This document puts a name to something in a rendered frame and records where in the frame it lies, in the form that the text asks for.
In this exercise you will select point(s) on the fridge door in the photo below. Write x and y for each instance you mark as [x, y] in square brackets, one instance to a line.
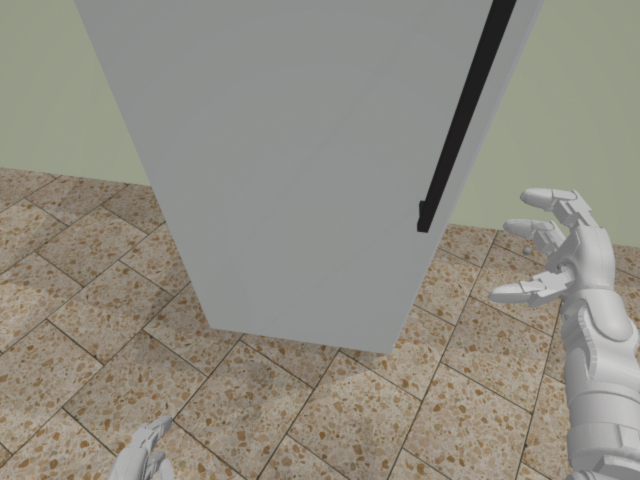
[289, 143]

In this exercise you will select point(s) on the handle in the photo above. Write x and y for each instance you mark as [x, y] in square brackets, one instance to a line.
[488, 45]

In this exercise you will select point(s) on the robot right hand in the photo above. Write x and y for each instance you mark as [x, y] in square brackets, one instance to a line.
[587, 251]

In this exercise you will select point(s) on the robot left hand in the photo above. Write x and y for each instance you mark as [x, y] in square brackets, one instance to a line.
[133, 463]

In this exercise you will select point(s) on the right robot forearm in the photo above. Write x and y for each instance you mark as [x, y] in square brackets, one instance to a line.
[602, 379]

